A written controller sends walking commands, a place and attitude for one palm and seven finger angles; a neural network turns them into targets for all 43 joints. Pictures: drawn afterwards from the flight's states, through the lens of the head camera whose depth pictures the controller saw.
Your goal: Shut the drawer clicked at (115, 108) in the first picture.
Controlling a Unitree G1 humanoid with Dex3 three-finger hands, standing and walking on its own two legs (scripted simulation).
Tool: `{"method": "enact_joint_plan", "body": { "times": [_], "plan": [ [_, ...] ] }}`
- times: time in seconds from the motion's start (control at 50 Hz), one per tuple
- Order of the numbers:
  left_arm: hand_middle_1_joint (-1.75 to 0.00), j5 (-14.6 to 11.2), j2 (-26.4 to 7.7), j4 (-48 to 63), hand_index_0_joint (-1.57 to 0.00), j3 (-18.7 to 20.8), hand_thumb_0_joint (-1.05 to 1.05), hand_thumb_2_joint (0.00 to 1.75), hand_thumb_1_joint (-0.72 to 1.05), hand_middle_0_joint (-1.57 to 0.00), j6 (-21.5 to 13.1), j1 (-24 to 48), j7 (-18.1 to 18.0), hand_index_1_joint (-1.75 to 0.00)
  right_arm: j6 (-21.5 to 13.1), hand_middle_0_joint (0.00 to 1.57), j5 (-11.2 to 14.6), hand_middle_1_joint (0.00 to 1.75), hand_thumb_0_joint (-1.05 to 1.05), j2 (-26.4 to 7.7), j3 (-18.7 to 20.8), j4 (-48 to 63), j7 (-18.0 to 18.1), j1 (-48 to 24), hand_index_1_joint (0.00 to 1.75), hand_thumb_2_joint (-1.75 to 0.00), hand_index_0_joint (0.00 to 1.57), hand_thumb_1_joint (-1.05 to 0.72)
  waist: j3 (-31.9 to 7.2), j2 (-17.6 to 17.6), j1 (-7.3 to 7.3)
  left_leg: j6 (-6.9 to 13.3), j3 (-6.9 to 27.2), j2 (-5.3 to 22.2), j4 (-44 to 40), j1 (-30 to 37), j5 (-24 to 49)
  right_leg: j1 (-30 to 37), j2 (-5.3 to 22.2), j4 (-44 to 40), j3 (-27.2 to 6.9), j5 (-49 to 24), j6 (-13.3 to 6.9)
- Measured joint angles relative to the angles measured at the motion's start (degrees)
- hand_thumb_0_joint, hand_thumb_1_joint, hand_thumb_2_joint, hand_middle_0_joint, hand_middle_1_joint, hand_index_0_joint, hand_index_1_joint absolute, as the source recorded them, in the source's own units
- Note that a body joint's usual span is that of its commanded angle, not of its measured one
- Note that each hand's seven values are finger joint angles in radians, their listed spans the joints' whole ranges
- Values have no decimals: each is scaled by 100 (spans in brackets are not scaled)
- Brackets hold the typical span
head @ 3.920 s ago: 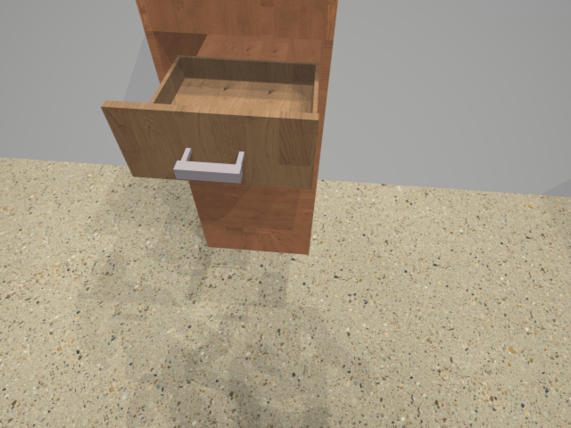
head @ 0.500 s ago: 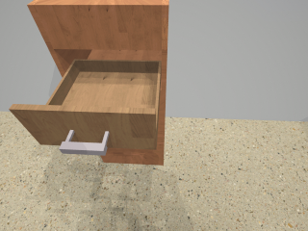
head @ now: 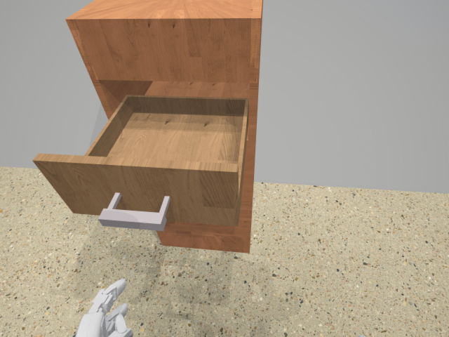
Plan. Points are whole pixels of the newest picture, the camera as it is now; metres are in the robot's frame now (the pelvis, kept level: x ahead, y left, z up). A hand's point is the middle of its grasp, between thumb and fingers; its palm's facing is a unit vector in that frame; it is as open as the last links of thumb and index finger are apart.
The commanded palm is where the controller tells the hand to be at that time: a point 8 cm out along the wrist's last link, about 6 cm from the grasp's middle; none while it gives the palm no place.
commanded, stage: raise the hand and make a fist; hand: left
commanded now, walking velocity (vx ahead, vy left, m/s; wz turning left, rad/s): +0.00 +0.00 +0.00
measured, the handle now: (137, 209) +0.35 +0.19 +0.05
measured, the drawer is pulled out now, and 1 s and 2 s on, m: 0.30 0.30 0.30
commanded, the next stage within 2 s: bring the fist close to the handle in 1.72 s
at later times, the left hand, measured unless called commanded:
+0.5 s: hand (135, 328) +0.14 +0.14 +0.03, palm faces -0.12 -0.99 -0.04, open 4.6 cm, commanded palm +0.12 +0.20 +0.03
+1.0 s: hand (113, 301) +0.16 +0.16 +0.09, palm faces -0.05 -1.00 -0.07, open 3.1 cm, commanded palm +0.12 +0.21 +0.10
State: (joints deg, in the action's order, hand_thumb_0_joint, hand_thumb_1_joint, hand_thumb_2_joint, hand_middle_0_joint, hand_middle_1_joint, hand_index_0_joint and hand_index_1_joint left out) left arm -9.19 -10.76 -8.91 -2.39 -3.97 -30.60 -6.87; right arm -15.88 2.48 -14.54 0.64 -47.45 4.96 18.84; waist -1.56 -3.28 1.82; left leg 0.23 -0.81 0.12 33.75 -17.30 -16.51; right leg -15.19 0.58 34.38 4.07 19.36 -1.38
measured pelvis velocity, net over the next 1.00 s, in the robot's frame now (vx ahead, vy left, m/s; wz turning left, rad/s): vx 0.00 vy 0.03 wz -0.01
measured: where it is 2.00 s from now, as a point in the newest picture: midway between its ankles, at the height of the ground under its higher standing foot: outside the picture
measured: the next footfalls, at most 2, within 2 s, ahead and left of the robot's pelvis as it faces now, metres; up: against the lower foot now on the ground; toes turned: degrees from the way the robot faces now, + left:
none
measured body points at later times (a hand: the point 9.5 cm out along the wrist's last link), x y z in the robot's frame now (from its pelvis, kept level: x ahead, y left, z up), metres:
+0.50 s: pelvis -0.02 +0.01 -0.06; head +0.00 +0.00 +0.39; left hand +0.14 +0.20 +0.04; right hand +0.20 -0.18 -0.11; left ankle +0.01 +0.12 -0.73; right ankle -0.01 -0.10 -0.73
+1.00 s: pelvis +0.00 +0.03 -0.03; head -0.01 +0.02 +0.42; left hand +0.16 +0.21 +0.10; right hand +0.19 -0.21 -0.07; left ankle +0.01 +0.12 -0.73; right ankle -0.01 -0.10 -0.73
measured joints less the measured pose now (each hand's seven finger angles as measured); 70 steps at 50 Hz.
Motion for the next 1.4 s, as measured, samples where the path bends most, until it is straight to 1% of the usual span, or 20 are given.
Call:
{"method": "enact_joint_plan", "body": {
  "times": [0.04,0.08,0.12,0.14,0.18,0.22,0.3,0.34,0.4,0.44,0.5,0.56,0.6,0.66,0.74,0.86,1.0,1.14,1.28,1.4],
  "plan": [
    [-38,-62,180,402,-27,43,6,90,96,-27,-672,269,319,-38,-141,20,-83,30,2,-105,103,334,-74,-242,30,-90,20,-91,-223,12,17,12,-14,-30,370,-424,-139,-447,48,417,-13,163,14],
    [-42,-156,401,589,-29,102,4,90,95,-30,-1415,449,859,-42,-150,20,-147,29,2,-112,201,669,-229,-531,30,-90,20,-91,-427,135,-4,2,-87,-20,771,-863,-307,-941,58,880,-89,340,10],
    [-45,-131,559,666,-33,137,3,90,94,-34,-2107,453,1477,-45,-49,20,-188,29,1,-72,302,1022,-436,-816,30,-90,20,-91,-521,287,-28,-15,-147,16,1191,-1226,-499,-1338,41,1323,-152,517,-7],
    [-47,-74,582,737,-35,137,3,90,93,-35,-2340,367,1731,-47,30,20,-200,29,1,-49,343,1210,-524,-937,30,-90,20,-91,-547,359,-49,-18,-170,32,1395,-1384,-597,-1511,32,1535,-177,606,-16],
    [-51,12,532,957,-39,119,2,90,92,-39,-2489,49,2064,-51,222,20,-192,29,1,-5,396,1575,-618,-1124,30,-90,20,-91,-581,485,-119,-23,-198,53,1753,-1645,-772,-1787,24,1907,-208,779,-33],
    [-55,6,415,1195,-43,122,2,90,91,-44,-2336,-345,2163,-55,423,20,-167,29,1,22,410,1891,-618,-1245,30,-90,20,-91,-566,531,-208,-28,-168,61,2040,-1824,-907,-1937,21,2159,-178,896,-93],
    [-64,-113,166,1622,-51,290,2,90,90,-52,-2063,-985,1930,-64,628,20,-158,29,1,78,332,2283,-516,-1281,30,-90,20,-91,-560,416,-393,-19,29,75,2459,-2150,-1065,-2110,15,2407,13,1044,-50],
    [-68,-191,66,1906,-55,365,2,90,90,-56,-2127,-1113,1838,-68,606,20,-167,29,1,115,222,2351,-478,-1215,30,-90,20,-91,-564,324,-468,-13,146,79,2626,-2311,-1104,-2183,7,2472,128,1067,-47],
    [-75,-284,27,2272,-61,336,2,90,90,-61,-2284,-965,1941,-75,514,20,-150,30,1,186,1,2294,-458,-1105,30,-90,20,-90,-530,162,-514,-7,282,77,2810,-2502,-1123,-2268,1,2529,261,1063,-43],
    [-79,-280,30,2425,-64,246,2,90,90,-65,-2211,-715,2090,-79,510,20,-117,30,1,274,-141,2202,-448,-1018,30,-90,20,-90,-503,87,-504,-2,305,82,2849,-2562,-1106,-2306,-5,2529,283,1032,-32],
    [-86,-226,-10,2507,-70,133,2,90,90,-71,-1765,-354,2227,-86,596,21,-49,30,1,433,-297,2058,-403,-823,30,-90,21,-90,-466,36,-417,20,254,87,2744,-2504,-1038,-2272,-9,2429,232,945,-11],
    [-92,-232,-75,2540,-77,172,2,90,90,-77,-1210,-259,2109,-92,704,21,6,30,1,536,-353,1946,-342,-568,30,-90,21,-90,-457,19,-279,57,142,90,2505,-2293,-955,-2121,-11,2232,123,842,24],
    [-96,-273,-97,2602,-81,270,2,90,89,-81,-990,-333,1932,-96,715,21,23,30,1,544,-336,1883,-298,-396,30,-90,21,-90,-457,24,-199,78,65,90,2331,-2126,-905,-1997,-11,2089,47,779,47],
    [-103,-321,-113,2772,-87,434,2,90,89,-87,-928,-542,1679,-103,638,21,38,30,2,459,-256,1800,-268,-186,30,-90,21,-90,-450,43,-124,99,-7,87,2132,-1922,-853,-1826,-11,1910,-23,711,74],
    [-111,-317,-117,3047,-94,465,2,90,90,-95,-1074,-775,1545,-111,427,21,49,30,2,225,-121,1708,-269,-71,30,-90,21,-90,-402,51,-91,131,-23,68,2014,-1769,-831,-1661,4,1765,-38,672,110],
    [-125,-191,-128,3360,-107,242,2,90,90,-107,-1008,-841,1515,-124,192,20,57,30,2,12,23,1724,-270,-181,30,-90,20,-90,-376,67,-123,176,-38,21,1887,-1578,-825,-1460,44,1622,-51,656,155],
    [-140,-155,-150,3773,-121,266,2,90,89,-121,-670,-893,1448,-140,116,20,62,30,2,125,-56,1899,-322,-448,30,-90,20,-90,-435,53,-231,185,-46,-4,1655,-1200,-812,-1077,59,1379,-57,634,174],
    [-153,-149,-170,4097,-133,255,2,90,89,-134,-221,-770,1575,-153,113,20,65,30,1,249,-310,1985,-366,-629,30,-90,20,-90,-409,-16,-406,175,-3,-30,1397,-838,-750,-691,72,1105,-13,579,172],
    [-158,-284,-297,4297,-138,485,2,90,89,-139,189,-606,1730,-158,110,21,94,30,1,294,-478,1889,-339,-626,30,-90,21,-90,-376,-57,-498,134,38,-33,1100,-504,-648,-352,60,821,28,498,139],
    [-160,-477,-397,4341,-139,793,2,90,89,-140,419,-448,1891,-160,-7,21,150,30,1,214,-495,1725,-295,-551,30,-90,21,-90,-369,-85,-496,86,54,-9,861,-274,-557,-137,28,608,43,423,96]
  ]
}}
